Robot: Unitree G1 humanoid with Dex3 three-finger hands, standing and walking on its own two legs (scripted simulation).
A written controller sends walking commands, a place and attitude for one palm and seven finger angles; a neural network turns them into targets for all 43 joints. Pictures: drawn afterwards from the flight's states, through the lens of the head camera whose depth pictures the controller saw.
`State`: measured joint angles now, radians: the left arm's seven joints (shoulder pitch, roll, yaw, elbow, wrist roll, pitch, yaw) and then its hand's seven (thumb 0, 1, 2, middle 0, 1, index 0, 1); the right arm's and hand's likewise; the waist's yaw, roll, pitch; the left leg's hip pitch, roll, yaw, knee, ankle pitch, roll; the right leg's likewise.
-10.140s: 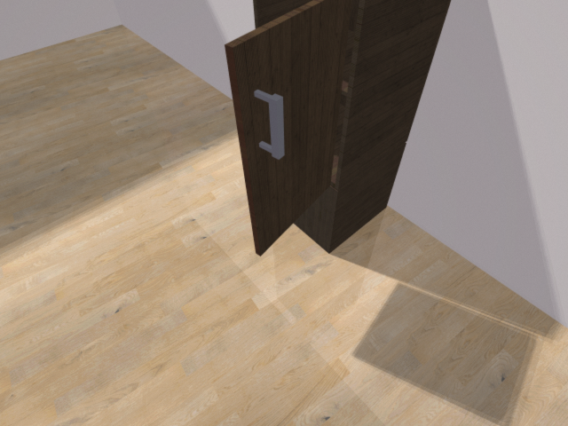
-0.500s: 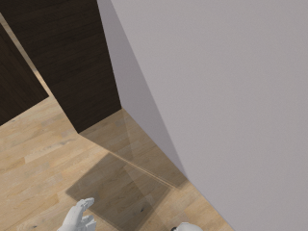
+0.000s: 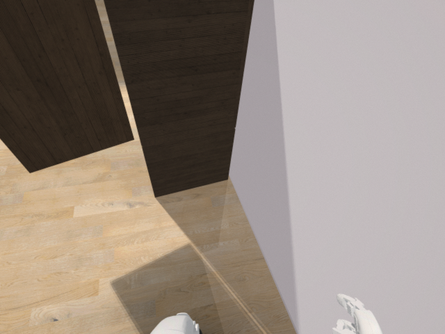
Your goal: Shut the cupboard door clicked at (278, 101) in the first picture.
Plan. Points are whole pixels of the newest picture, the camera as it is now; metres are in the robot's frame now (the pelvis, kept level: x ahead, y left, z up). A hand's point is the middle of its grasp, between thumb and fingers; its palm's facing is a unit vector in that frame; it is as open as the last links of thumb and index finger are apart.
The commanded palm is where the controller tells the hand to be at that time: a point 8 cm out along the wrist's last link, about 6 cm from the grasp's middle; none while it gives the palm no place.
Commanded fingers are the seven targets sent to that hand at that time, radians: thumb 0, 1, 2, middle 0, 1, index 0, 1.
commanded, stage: turn to face it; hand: left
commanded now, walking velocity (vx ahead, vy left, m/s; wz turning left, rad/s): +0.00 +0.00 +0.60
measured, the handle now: out of the picture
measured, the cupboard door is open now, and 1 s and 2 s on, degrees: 100 100 100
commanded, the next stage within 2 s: take the last steps up to it in 0.78 s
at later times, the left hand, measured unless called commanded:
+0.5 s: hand (136, 303) +0.18 +0.18 -0.13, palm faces +0.23 -0.94 -0.25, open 7.4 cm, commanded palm none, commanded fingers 0.00 0.90 0.90 -0.20 -0.30 -0.20 -0.30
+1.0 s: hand out of the picture -0.04 +0.16 -0.16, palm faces +0.53 -0.82 -0.24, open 7.4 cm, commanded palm none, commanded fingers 0.00 0.90 0.90 -0.20 -0.30 -0.20 -0.30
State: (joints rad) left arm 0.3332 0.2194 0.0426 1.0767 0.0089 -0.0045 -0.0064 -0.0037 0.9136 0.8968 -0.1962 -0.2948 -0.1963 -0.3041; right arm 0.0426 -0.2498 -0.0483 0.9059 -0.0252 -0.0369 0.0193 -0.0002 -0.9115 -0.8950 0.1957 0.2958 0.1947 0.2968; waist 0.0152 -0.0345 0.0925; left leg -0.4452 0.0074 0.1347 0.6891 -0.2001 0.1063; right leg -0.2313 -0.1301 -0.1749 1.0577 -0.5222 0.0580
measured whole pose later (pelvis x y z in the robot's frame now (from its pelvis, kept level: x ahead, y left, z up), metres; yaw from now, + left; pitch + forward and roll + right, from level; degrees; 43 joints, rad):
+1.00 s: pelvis +0.08 -0.02 +0.02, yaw +29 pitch +0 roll +0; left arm 0.28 0.27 0.06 1.02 0.02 0.06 0.01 0.00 0.91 0.90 -0.20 -0.29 -0.20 -0.30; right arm 0.06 -0.22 -0.04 0.93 -0.02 0.01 0.00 0.00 -0.91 -0.89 0.20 0.30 0.20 0.30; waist 0.04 -0.06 0.09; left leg -0.27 0.00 0.06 0.59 -0.32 0.04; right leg -0.38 -0.10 -0.07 1.00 -0.54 0.04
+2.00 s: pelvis +0.26 +0.16 +0.02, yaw +33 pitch +0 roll +2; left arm 0.15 0.17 0.04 1.00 0.03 -0.04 0.00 0.00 0.91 0.90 -0.19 -0.29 -0.19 -0.30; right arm 0.31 -0.15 -0.03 1.11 -0.02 -0.03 -0.01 0.00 -0.92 -0.89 0.20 0.30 0.20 0.30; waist -0.01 -0.01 0.05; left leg -0.17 0.01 0.19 0.53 -0.34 0.02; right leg -0.33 -0.07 -0.10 0.59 -0.25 -0.02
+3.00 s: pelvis +0.27 +0.14 +0.02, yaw +33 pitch -1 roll +1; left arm 0.31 0.19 -0.02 1.03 0.02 0.00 0.02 0.00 0.91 0.90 -0.20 -0.30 -0.20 -0.30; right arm 0.27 -0.19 0.01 1.03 -0.02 -0.01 -0.01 0.00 -0.92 -0.89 0.20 0.30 0.20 0.30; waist -0.01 0.01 0.01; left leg -0.24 0.02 0.05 0.47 -0.21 0.00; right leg -0.21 0.02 -0.03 0.49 -0.28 -0.04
